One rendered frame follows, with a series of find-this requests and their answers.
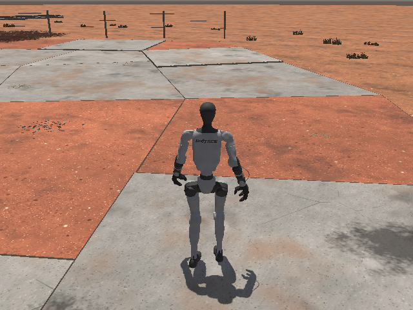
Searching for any right robot foot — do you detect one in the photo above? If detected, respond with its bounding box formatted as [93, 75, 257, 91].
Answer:
[214, 245, 223, 262]

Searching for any robot left forearm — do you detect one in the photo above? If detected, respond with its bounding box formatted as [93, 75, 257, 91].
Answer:
[173, 155, 183, 176]

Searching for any robot foot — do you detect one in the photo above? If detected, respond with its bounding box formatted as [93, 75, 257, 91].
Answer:
[189, 251, 201, 268]
[214, 245, 223, 262]

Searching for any left robot upper arm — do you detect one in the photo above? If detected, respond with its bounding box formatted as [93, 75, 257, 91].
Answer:
[176, 130, 194, 164]

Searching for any robot right forearm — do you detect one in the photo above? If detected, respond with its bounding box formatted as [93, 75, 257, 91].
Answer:
[232, 157, 247, 187]

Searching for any left robot foot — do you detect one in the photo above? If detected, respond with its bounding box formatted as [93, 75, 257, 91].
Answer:
[189, 251, 201, 268]

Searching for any right robot hand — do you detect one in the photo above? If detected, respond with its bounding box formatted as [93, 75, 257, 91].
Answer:
[234, 184, 249, 202]

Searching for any left robot hand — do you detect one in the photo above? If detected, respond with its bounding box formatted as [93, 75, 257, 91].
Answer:
[172, 174, 187, 186]

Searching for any right robot upper arm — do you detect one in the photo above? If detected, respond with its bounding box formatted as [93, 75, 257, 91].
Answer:
[221, 130, 238, 167]

